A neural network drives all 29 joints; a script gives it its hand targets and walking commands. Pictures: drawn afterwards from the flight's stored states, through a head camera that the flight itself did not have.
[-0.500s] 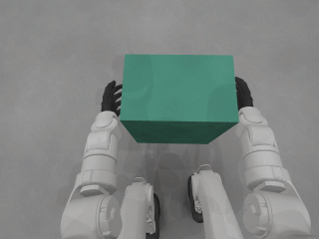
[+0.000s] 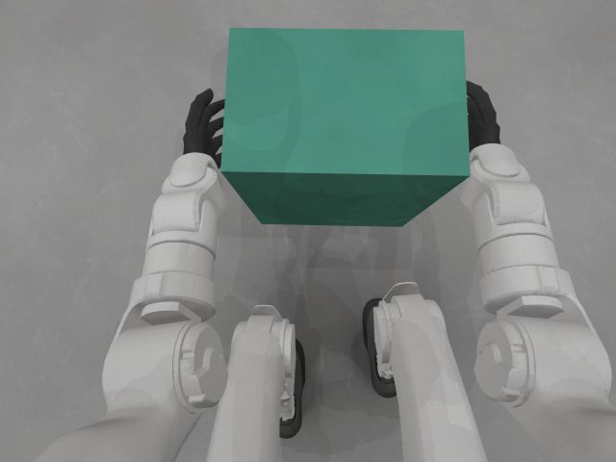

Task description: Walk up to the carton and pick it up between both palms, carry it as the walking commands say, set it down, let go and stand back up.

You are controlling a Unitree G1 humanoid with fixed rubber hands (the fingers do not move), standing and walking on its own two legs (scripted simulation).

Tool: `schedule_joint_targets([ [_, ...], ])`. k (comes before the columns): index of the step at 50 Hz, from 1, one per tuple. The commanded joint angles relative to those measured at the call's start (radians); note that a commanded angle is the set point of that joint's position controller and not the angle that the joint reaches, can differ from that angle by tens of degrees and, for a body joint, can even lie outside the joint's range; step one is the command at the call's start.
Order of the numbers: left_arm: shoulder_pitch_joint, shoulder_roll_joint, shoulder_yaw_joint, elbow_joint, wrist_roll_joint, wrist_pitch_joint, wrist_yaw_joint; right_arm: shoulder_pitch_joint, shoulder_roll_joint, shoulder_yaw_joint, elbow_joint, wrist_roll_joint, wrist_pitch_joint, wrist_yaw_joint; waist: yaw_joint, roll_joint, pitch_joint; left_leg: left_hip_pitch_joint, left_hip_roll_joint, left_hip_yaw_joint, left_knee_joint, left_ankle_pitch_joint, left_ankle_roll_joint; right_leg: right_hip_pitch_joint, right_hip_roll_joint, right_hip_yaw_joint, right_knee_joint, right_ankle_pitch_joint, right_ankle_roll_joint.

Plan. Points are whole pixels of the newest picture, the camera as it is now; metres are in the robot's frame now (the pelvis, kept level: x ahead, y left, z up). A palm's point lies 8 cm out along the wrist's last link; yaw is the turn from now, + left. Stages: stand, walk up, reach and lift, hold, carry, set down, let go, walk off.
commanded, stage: set down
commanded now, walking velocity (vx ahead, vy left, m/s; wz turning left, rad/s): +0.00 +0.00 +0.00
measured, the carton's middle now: (336, 151) +0.51 -0.05 -0.15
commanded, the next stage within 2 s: none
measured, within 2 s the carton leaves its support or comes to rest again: neither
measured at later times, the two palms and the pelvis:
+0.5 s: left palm (238, 180) +0.51 +0.10 -0.22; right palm (449, 169) +0.48 -0.23 -0.23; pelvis -0.03 +0.01 -0.06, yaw -1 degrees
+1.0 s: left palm (246, 175) +0.53 +0.10 -0.28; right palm (436, 156) +0.52 -0.23 -0.29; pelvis -0.02 +0.01 -0.11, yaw +1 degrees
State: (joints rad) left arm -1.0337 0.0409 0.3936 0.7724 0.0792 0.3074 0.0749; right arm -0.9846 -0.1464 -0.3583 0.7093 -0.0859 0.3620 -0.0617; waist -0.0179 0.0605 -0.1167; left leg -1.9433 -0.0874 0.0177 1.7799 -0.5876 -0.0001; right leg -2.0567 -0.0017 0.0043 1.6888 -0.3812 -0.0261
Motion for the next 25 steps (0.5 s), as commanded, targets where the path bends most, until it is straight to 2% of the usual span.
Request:
schedule_joint_targets([
  [1, -0.698, -0.943, -0.477, -0.092, -0.119, -0.031, -0.232, -0.764, 0.992, 0.507, -0.127, 0.128, -0.052, 0.219, -0.039, -0.114, -1.149, 0.239, -0.130, 0.004, -0.188, 0.188, -0.002, 0.983, 0.127, -0.007, -0.081, 0.246, 0.047],
  [3, -0.707, -0.937, -0.481, -0.099, -0.123, -0.035, -0.232, -0.764, 0.979, 0.504, -0.124, 0.130, -0.058, 0.220, -0.043, -0.097, -1.156, 0.222, -0.130, 0.003, -0.170, 0.210, -0.005, 0.964, 0.127, -0.009, -0.055, 0.280, 0.046],
  [8, -0.726, -0.917, -0.500, -0.127, -0.148, -0.045, -0.225, -0.787, 0.966, 0.528, -0.136, 0.151, -0.068, 0.219, -0.047, -0.111, -1.191, 0.191, -0.131, 0.003, -0.123, 0.255, -0.009, 0.955, 0.127, -0.012, -0.009, 0.342, 0.047],
  [9, -0.728, -0.914, -0.506, -0.126, -0.150, -0.042, -0.223, -0.813, 0.942, 0.539, -0.172, 0.165, -0.074, 0.219, -0.046, -0.088, -1.222, 0.204, -0.132, 0.006, -0.115, 0.252, -0.009, 0.948, 0.127, -0.014, 0.003, 0.338, 0.046],
  [13, -0.781, -0.890, -0.534, -0.174, -0.181, -0.044, -0.213, -0.860, 0.916, 0.571, -0.209, 0.193, -0.073, 0.213, -0.043, -0.099, -1.315, 0.199, -0.131, 0.011, -0.081, 0.259, -0.011, 0.988, 0.124, -0.015, 0.041, 0.350, 0.046],
  [16, -0.847, -0.870, -0.567, -0.212, -0.205, -0.038, -0.201, -0.915, 0.868, 0.586, -0.236, 0.213, -0.069, 0.205, -0.062, -0.099, -1.431, 0.249, -0.125, 0.015, -0.056, 0.243, -0.014, 1.029, 0.119, -0.029, 0.074, 0.323, 0.044],
  [20, -0.944, -0.814, -0.652, -0.342, -0.259, -0.021, -0.171, -1.004, 0.796, 0.634, -0.351, 0.270, -0.059, 0.187, -0.067, -0.063, -1.742, 0.440, -0.115, 0.029, -0.010, 0.285, -0.019, 1.159, 0.109, -0.031, 0.126, 0.352, 0.036],
  [22, -0.997, -0.745, -0.685, -0.412, -0.280, -0.009, -0.151, -1.047, 0.728, 0.649, -0.396, 0.292, -0.048, 0.175, -0.058, -0.056, -1.910, 0.545, -0.106, 0.038, 0.018, 0.311, -0.021, 1.258, 0.101, -0.026, 0.151, 0.369, 0.033],
  [23, -1.004, -0.704, -0.698, -0.428, -0.287, -0.002, -0.141, -1.054, 0.684, 0.646, -0.405, 0.298, -0.042, 0.171, -0.063, -0.054, -1.959, 0.593, -0.100, 0.035, 0.031, 0.315, -0.022, 1.293, 0.098, -0.022, 0.163, 0.368, 0.033],
  [24, -1.028, -0.691, -0.720, -0.500, -0.325, -0.003, -0.130, -1.076, 0.702, 0.688, -0.478, 0.331, -0.035, 0.162, -0.042, -0.076, -2.049, 0.667, -0.106, 0.049, 0.047, 0.438, -0.025, 1.380, 0.109, -0.038, 0.182, 0.522, 0.036],
  [25, -1.075, -0.629, -0.728, -0.545, -0.349, -0.003, -0.118, -1.104, 0.671, 0.679, -0.513, 0.351, -0.033, 0.154, -0.040, -0.081, -2.036, 0.644, -0.103, 0.045, 0.053, 0.444, -0.029, 1.393, 0.102, -0.032, 0.206, 0.566, 0.037],
])
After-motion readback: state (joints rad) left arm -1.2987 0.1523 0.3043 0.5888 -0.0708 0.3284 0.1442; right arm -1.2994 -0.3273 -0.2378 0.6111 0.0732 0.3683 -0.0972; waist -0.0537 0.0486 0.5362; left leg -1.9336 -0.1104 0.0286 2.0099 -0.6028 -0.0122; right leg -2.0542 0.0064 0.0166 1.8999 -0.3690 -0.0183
